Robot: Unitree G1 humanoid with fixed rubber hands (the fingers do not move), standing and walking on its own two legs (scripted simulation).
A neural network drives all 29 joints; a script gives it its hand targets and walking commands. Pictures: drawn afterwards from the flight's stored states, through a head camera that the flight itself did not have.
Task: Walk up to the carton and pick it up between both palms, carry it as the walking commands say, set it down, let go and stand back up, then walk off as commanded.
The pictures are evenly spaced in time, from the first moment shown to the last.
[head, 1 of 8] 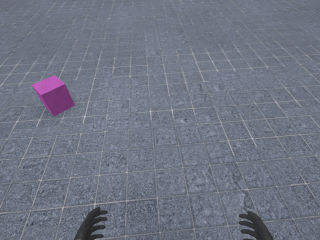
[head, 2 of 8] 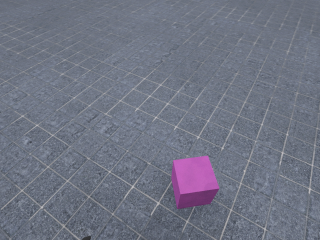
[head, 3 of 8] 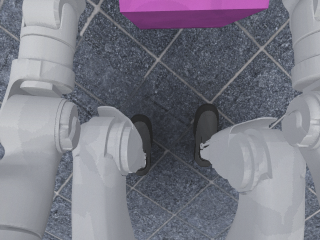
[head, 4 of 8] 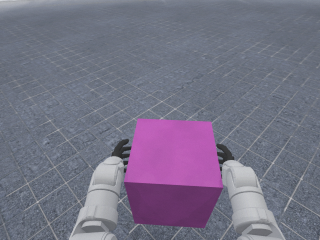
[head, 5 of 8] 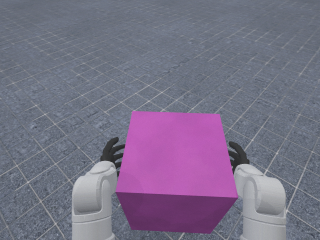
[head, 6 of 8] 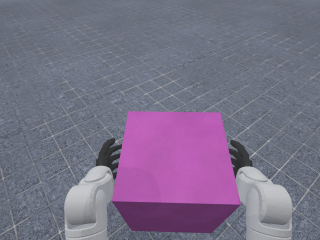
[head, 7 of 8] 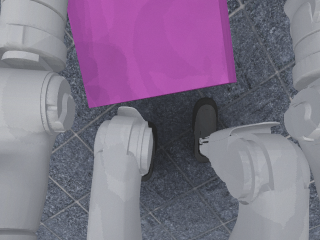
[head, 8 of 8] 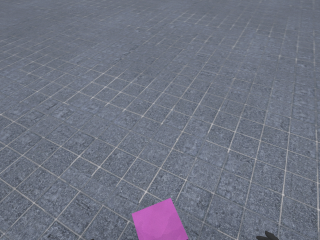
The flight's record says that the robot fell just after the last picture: no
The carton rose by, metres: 0.69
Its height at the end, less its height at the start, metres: +0.00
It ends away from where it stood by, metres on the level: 0.61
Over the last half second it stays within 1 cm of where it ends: yes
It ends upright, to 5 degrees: yes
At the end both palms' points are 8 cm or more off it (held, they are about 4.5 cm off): yes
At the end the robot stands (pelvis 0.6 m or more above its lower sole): yes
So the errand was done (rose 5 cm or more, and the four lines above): yes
